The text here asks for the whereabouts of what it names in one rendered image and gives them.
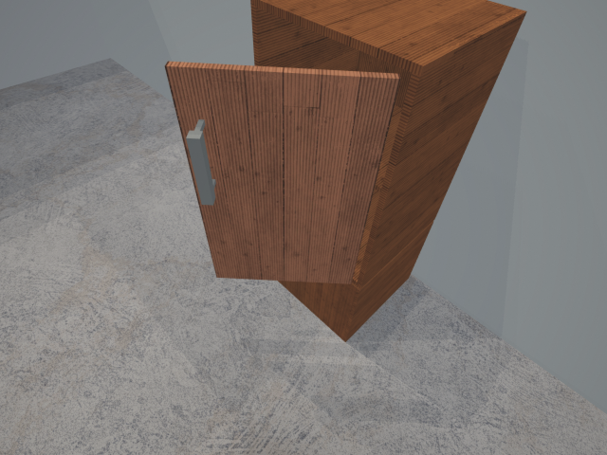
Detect cupboard door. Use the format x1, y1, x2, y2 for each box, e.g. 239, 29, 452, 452
165, 62, 401, 284

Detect handle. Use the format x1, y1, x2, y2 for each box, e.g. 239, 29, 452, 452
186, 119, 216, 206

